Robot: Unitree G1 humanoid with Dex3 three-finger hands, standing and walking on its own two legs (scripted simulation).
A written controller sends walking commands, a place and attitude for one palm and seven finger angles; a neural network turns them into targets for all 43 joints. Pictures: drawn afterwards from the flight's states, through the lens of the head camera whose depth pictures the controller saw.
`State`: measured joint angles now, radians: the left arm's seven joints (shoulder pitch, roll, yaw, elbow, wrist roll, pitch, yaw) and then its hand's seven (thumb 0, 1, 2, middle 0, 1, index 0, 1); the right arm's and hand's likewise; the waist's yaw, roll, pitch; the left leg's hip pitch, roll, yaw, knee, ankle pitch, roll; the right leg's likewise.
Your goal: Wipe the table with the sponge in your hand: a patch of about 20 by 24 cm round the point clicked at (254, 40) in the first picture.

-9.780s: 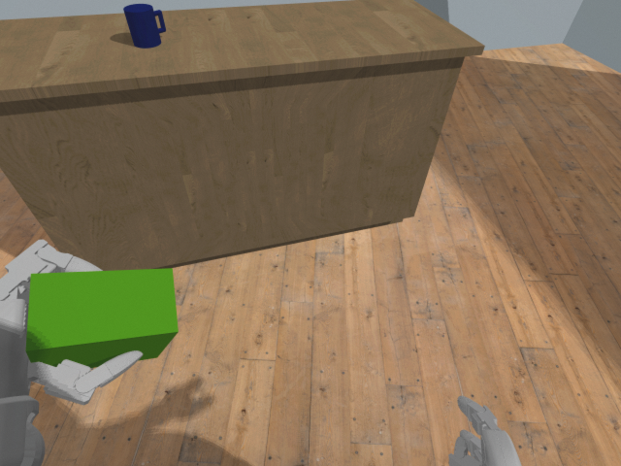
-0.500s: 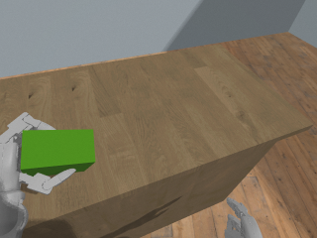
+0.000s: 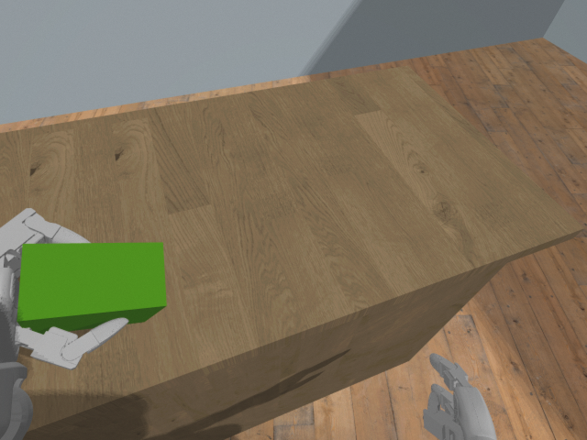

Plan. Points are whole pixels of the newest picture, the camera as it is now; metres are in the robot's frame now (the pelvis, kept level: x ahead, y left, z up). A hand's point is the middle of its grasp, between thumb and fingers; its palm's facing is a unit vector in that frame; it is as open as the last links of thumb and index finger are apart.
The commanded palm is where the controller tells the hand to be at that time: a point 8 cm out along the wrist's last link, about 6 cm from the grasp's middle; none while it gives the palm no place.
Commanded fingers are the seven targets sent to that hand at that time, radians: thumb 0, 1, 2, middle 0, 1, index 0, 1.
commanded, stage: come to a stop and stand still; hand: left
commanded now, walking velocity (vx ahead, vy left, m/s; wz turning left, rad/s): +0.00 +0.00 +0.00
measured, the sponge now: (114, 288) +0.23 +0.22 +0.13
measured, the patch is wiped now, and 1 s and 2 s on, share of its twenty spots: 0.00 0.00 0.00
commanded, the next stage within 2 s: look again from close up in 0.46 s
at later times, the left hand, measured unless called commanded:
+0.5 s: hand (75, 302) +0.21 +0.24 +0.15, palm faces +0.37 -0.86 -0.36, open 10.3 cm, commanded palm +0.15 +0.27 +0.17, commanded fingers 0.00 0.10 1.30 -1.20 -1.60 -1.20 -1.60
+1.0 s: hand (63, 293) +0.21 +0.25 +0.15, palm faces +0.37 -0.85 -0.38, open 10.2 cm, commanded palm +0.15 +0.29 +0.17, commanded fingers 0.00 0.10 1.30 -1.20 -1.60 -1.20 -1.60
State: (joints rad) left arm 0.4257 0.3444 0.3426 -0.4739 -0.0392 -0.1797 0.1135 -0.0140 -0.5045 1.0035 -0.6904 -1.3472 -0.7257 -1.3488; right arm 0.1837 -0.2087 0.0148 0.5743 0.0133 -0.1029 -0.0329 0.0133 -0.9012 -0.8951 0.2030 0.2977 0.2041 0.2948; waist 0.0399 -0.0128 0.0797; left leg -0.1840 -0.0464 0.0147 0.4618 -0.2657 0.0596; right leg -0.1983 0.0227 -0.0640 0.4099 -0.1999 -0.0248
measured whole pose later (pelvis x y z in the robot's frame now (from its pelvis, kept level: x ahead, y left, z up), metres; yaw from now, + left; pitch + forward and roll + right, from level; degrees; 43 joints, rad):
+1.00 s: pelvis +0.00 +0.01 +0.00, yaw +0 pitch -1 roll -1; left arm 0.44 0.36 0.33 -0.48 -0.04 -0.17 0.11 -0.01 -0.51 1.01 -0.69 -1.34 -0.73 -1.35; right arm 0.19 -0.20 0.02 0.58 0.01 -0.10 -0.04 0.01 -0.90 -0.89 0.20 0.30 0.21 0.29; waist 0.03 -0.02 0.07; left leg -0.17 -0.06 0.02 0.43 -0.24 0.07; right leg -0.19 0.01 -0.06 0.39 -0.18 -0.01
